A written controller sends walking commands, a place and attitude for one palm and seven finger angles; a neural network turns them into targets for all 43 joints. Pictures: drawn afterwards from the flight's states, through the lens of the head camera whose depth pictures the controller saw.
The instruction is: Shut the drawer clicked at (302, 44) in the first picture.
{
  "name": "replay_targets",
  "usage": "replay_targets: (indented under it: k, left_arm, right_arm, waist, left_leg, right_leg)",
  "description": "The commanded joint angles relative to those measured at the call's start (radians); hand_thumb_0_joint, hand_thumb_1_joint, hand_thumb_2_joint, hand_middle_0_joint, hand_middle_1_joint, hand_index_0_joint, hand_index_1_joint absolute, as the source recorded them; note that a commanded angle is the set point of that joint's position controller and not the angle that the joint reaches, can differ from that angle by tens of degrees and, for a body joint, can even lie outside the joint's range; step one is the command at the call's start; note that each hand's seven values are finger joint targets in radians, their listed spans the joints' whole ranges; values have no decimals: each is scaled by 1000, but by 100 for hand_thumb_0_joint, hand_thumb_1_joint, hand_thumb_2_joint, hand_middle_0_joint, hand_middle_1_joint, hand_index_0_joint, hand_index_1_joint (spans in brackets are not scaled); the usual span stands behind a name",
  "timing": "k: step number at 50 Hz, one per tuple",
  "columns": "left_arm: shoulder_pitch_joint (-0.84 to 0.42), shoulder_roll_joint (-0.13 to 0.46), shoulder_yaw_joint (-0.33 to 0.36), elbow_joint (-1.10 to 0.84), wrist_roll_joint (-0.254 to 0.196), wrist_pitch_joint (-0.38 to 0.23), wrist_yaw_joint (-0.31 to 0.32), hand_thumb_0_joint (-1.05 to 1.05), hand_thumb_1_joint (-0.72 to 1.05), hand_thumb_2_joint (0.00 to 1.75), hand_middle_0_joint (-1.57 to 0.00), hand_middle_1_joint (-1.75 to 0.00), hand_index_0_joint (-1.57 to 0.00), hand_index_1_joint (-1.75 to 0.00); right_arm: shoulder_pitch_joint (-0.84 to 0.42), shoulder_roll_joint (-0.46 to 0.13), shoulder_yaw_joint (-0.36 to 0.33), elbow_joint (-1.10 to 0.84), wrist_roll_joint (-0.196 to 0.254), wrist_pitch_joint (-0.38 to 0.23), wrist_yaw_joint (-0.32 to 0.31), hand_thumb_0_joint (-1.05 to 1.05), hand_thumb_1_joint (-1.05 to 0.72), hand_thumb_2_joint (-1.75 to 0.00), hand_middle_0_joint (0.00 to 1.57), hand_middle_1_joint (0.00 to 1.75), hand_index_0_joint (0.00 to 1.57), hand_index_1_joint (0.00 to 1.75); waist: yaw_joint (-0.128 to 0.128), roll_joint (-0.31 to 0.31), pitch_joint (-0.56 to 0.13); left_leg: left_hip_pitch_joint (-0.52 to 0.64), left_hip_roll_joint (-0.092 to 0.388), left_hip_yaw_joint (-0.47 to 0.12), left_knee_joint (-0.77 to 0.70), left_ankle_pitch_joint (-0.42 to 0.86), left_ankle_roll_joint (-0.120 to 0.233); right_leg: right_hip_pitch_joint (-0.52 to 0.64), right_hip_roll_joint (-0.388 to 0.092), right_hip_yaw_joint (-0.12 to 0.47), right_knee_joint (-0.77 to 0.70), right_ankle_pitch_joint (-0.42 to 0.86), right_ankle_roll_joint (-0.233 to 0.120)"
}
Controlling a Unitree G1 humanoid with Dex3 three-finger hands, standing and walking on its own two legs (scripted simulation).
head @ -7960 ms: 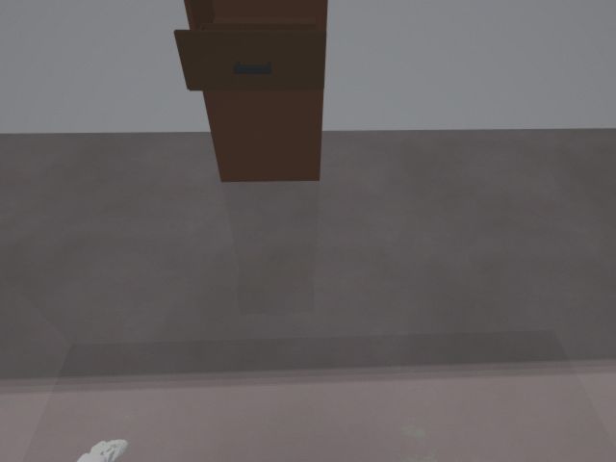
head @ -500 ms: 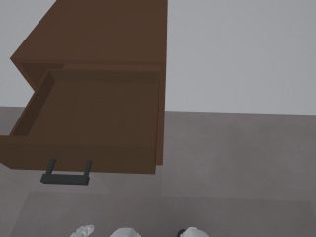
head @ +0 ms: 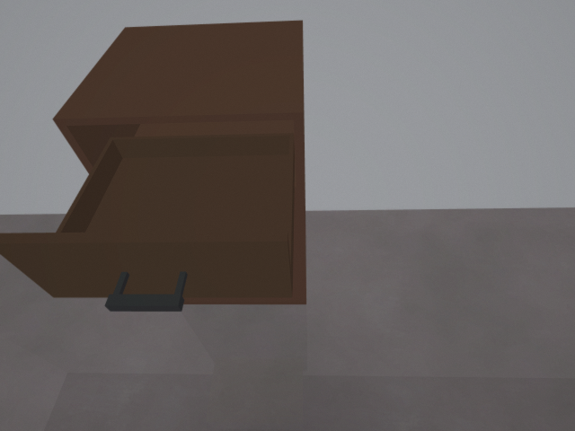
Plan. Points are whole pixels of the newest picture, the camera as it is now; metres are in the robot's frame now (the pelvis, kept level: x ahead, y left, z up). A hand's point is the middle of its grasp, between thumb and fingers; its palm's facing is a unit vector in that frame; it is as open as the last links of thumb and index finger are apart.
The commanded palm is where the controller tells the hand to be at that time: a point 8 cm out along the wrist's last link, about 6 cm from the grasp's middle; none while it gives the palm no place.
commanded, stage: come to a stop and stand still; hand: left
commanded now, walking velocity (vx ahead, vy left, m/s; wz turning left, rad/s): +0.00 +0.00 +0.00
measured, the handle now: (149, 290) +0.33 +0.25 -0.03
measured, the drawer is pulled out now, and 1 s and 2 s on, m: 0.29 0.29 0.29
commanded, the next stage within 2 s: look again from close up in 0.62 s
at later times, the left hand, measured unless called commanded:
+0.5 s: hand out of the picture -0.05 +0.15 -0.17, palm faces +0.01 -0.98 -0.17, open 7.3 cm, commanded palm none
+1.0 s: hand out of the picture -0.04 +0.17 -0.18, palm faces +0.02 -0.99 -0.15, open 7.3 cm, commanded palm none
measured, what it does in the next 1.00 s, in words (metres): stands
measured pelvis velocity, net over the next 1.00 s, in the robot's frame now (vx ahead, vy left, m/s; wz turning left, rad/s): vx -0.05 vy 0.02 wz -0.02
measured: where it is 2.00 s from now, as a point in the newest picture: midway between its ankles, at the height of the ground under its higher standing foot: outside the picture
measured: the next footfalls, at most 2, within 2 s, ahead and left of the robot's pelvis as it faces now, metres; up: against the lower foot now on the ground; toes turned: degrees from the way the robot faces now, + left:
none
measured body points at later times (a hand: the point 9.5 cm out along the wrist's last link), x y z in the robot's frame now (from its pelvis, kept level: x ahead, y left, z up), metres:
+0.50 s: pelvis -0.03 -0.01 +0.01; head -0.03 -0.01 +0.46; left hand -0.05 +0.20 -0.15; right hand -0.07 -0.20 -0.16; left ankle +0.00 +0.11 -0.73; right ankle -0.07 -0.07 -0.73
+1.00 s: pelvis -0.05 +0.02 +0.00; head -0.07 +0.03 +0.45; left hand -0.04 +0.22 -0.16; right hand -0.03 -0.21 -0.15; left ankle -0.01 +0.12 -0.73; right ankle -0.07 -0.07 -0.73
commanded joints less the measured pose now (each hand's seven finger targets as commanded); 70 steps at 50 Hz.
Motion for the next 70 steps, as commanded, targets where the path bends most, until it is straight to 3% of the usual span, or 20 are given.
replay_targets:
  k: [1,4,6,8,10,12,22,29,35,36,37,39,41,46,50,55,58,64,67,70]
  left_arm:
    - [52,77,-12,-4,2,-52,15,0,90,90,-20,-30,-20,-30]
    - [33,106,-6,-2,0,-53,13,0,90,90,-20,-30,-20,-30]
    - [19,104,-7,5,-12,-49,7,0,90,90,-20,-30,-20,-30]
    - [39,61,-11,8,-17,-43,6,0,90,90,-20,-30,-20,-30]
    - [62,37,-13,19,-4,-35,11,0,90,90,-20,-30,-20,-30]
    - [54,45,-12,40,-9,-31,9,0,90,90,-20,-30,-20,-30]
    - [43,47,-7,35,-7,-32,8,0,90,90,-20,-30,-20,-30]
    - [57,46,-7,33,-8,-38,10,0,90,90,-20,-30,-20,-30]
    - [77,41,-8,39,-7,-43,12,0,90,90,-20,-30,-20,-30]
    - [113,88,-2,66,18,-89,40,0,90,90,-20,-30,-20,-30]
    - [89,142,12,40,10,-90,42,0,90,90,-20,-30,-20,-30]
    - [93,110,11,21,-2,-86,39,0,90,90,-20,-30,-20,-30]
    - [65,98,10,2,-6,-82,33,0,90,90,-20,-30,-20,-30]
    - [32,82,6,-20,1,-52,22,0,90,90,-20,-30,-20,-30]
    - [33,88,5,-31,5,-44,17,0,90,90,-20,-30,-20,-30]
    - [33,97,6,-48,6,-33,12,0,90,90,-20,-30,-20,-30]
    - [40,97,6,-51,6,-31,9,0,90,90,-20,-30,-20,-30]
    - [57,95,1,-39,7,-30,5,0,90,90,-20,-30,-20,-30]
    - [82,92,6,-25,14,-27,0,0,90,90,-20,-30,-20,-30]
    - [115,78,7,-8,22,-21,-5,0,90,90,-20,-30,-20,-30]
  right_arm:
    - [-9,-34,4,-18,-1,-5,-5,0,-90,-90,20,30,20,30]
    - [25,2,15,22,11,-14,-3,0,-90,-90,20,30,20,30]
    - [61,3,18,58,12,-22,-8,0,-90,-90,20,30,20,30]
    - [57,-34,15,63,11,-35,-19,0,-90,-90,20,30,20,30]
    - [38,-34,15,62,11,-24,-22,0,-90,-90,20,30,20,30]
    - [37,-12,24,78,11,-29,-23,0,-90,-90,20,30,20,30]
    - [66,-7,20,71,5,-14,-12,0,-90,-90,20,30,20,30]
    - [85,-5,21,73,3,-17,-9,0,-90,-90,20,30,20,30]
    - [97,3,25,79,5,-23,-10,0,-90,-90,20,30,20,30]
    - [-48,-44,22,10,2,-51,2,0,-90,-90,20,30,20,30]
    - [-13,-22,20,-44,7,-47,-1,0,-90,-90,20,30,20,30]
    - [84,4,12,-15,4,-49,-10,0,-90,-90,20,30,20,30]
    - [76,-12,5,-18,9,-43,-10,0,-90,-90,20,30,20,30]
    - [29,-27,6,-23,2,-30,-6,0,-90,-90,20,30,20,30]
    - [28,-53,4,-39,-4,-26,1,0,-90,-90,20,30,20,30]
    - [19,-82,3,-57,-8,-28,0,0,-90,-90,20,30,20,30]
    - [18,-97,1,-61,-6,-34,0,0,-90,-90,20,30,20,30]
    - [7,-114,-3,-51,-1,-35,2,0,-90,-90,20,30,20,30]
    - [28,-124,-8,-26,-4,-24,4,0,-90,-90,20,30,20,30]
    - [10,-140,-17,-21,-7,-12,5,0,-90,-90,20,30,20,30]
  waist:
    - [-2,-251,55]
    - [-14,-123,-14]
    - [-23,-77,-20]
    - [4,-29,0]
    - [17,-95,88]
    - [19,9,84]
    - [15,-72,106]
    - [13,-82,87]
    - [16,-71,71]
    - [58,-114,65]
    - [-1,-118,38]
    - [-16,-150,-144]
    - [-15,-195,-168]
    - [4,-17,102]
    - [6,-65,133]
    - [17,8,95]
    - [24,8,30]
    - [29,-47,25]
    - [25,-20,-2]
    - [38,-6,60]
  left_leg:
    - [-81,23,-24,163,-89,-19]
    - [67,8,5,-29,-11,-21]
    - [202,11,-14,-205,212,-16]
    - [225,94,-80,-210,435,13]
    - [186,106,-75,-220,289,14]
    - [185,93,-92,-248,316,20]
    - [148,72,-96,-295,121,14]
    - [145,71,-101,-284,147,12]
    - [145,74,-101,-278,198,14]
    - [14,70,-70,-19,221,-12]
    - [-3,36,-50,-33,88,-24]
    - [30,11,-36,-45,64,3]
    - [76,25,-61,-87,130,9]
    - [31,60,-128,-170,153,16]
    - [-9,53,-150,-216,37,21]
    - [-43,73,-208,-293,-50,37]
    - [-34,90,-237,-329,-54,47]
    - [-39,102,-265,-379,-102,54]
    - [-8,109,-276,-410,-258,64]
    - [-94,127,-311,-446,-395,87]
  right_leg:
    - [7,-267,215,-178,952,-83]
    - [9,-235,166,-101,930,-95]
    - [-45,-178,142,-50,755,-44]
    - [-90,-127,138,-79,511,5]
    - [-143,-125,166,-167,324,13]
    - [-118,-126,161,-158,337,16]
    - [-157,-127,171,-232,61,7]
    - [-170,-136,178,-219,66,1]
    - [-153,-135,174,-196,139,1]
    - [-106,-201,254,-188,747,76]
    - [-18,-277,242,-128,1121,71]
    - [106,-246,168,-16,1216,32]
    - [78,-217,162,-26,938,-6]
    - [-193,-139,171,-136,161,-6]
    - [-219,-123,174,-171,-27,-4]
    - [-168,-103,143,-129,12,7]
    - [-107,-97,113,-96,68,16]
    - [-90,-102,97,-95,89,27]
    - [-108,-75,60,-58,-43,26]
    - [-109,-49,35,-12,-82,26]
